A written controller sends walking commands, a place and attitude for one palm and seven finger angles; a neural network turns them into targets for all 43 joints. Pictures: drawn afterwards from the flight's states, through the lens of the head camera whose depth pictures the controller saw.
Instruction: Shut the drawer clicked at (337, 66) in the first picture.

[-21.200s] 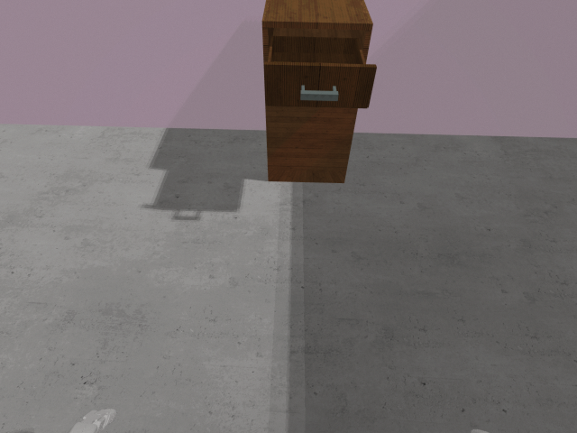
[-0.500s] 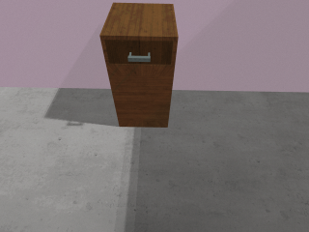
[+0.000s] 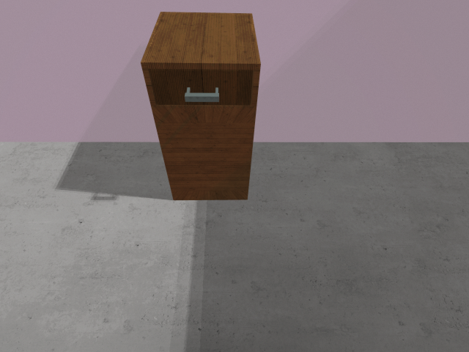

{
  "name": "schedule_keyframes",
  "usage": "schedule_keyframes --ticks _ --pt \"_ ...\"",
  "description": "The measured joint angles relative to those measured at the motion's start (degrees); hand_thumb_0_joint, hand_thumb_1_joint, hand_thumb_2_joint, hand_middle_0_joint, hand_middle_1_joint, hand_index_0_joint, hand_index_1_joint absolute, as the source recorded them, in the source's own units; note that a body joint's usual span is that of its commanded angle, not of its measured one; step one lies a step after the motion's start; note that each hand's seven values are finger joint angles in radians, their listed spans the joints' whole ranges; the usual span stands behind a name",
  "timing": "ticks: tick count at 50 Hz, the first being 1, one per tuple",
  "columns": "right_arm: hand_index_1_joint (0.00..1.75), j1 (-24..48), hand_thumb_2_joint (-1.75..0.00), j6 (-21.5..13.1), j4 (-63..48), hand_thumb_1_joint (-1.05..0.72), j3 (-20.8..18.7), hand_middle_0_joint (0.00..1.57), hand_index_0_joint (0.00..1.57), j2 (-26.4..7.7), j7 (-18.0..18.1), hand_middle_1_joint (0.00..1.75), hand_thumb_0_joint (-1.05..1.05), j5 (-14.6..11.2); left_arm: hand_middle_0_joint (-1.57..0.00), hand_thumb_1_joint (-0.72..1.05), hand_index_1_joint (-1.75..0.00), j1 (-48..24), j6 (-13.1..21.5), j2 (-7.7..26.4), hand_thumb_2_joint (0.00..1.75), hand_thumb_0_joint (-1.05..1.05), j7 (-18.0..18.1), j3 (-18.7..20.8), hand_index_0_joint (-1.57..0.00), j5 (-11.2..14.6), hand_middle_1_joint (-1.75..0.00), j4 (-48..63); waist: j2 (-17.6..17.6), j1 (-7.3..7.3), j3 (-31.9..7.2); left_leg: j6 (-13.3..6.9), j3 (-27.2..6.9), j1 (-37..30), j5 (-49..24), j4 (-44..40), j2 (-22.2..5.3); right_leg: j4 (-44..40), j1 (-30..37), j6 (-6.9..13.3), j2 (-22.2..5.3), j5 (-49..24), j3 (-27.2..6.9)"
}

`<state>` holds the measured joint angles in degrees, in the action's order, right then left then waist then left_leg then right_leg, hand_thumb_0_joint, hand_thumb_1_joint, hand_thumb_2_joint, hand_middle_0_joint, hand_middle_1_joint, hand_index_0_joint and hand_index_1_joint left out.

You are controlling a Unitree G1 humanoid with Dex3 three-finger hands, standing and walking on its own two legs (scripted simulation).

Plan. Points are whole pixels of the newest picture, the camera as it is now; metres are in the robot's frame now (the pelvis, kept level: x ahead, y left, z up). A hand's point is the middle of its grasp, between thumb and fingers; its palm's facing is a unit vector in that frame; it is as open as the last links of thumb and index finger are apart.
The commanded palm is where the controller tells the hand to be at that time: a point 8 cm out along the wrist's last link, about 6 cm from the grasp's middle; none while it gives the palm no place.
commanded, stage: look to check the result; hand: left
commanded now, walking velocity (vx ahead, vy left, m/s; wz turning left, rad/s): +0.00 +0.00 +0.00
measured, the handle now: (202, 93) +0.93 +0.15 -0.09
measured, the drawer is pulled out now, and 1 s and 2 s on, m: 0.00 0.00 0.00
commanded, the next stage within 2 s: stand and wait in 0.52 s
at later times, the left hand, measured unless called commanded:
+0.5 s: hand out of the picture +0.07 +0.22 -0.16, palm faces -0.01 -0.95 -0.31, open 7.4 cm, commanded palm none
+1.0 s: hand out of the picture +0.11 +0.22 -0.16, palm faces -0.03 -0.94 -0.33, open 7.4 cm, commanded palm none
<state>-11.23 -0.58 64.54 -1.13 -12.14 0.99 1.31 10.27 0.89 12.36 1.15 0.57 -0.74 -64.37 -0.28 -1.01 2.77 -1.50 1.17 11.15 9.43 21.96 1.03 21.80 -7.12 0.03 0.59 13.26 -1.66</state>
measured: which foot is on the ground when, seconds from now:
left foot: down 0.00-1.00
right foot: down 0.00-1.00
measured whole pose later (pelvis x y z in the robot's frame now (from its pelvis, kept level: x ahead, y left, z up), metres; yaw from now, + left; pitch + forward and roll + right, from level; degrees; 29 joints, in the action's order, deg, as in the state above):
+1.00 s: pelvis +0.03 -0.02 +0.00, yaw -1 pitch -1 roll +0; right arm -6.4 -0.6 64.7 -0.9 -17.9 0.6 1.2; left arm 6.6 1.5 17.9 0.7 0.8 -0.5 -64.3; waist 0.0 -1.0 2.7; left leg 0.4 1.2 6.7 10.0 17.8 -0.5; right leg 17.3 -2.7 1.8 2.1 13.4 -1.9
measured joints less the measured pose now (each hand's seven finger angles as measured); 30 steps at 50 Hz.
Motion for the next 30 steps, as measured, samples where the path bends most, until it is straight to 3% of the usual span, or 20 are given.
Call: schedule_keyframes --ticks 30 --pt "0.3 4.56 -0.9 -0.07 -0.01 -0.91 0.05 0.2 0.2 -4.87 -0.4 0.3 0.01 -0.08 -0.2 0.9 -0.3 -2.65 0.29 4.66 0.9 0.01 -0.41 0.35 -0.2 0.13 -0.3 -0.48 0.26 0.38 0.26 1.0 -0.05 -3.0 0.09 -3.12 -0.66 -3.21 2.93 0.9 0.64 -0.08 -0.08"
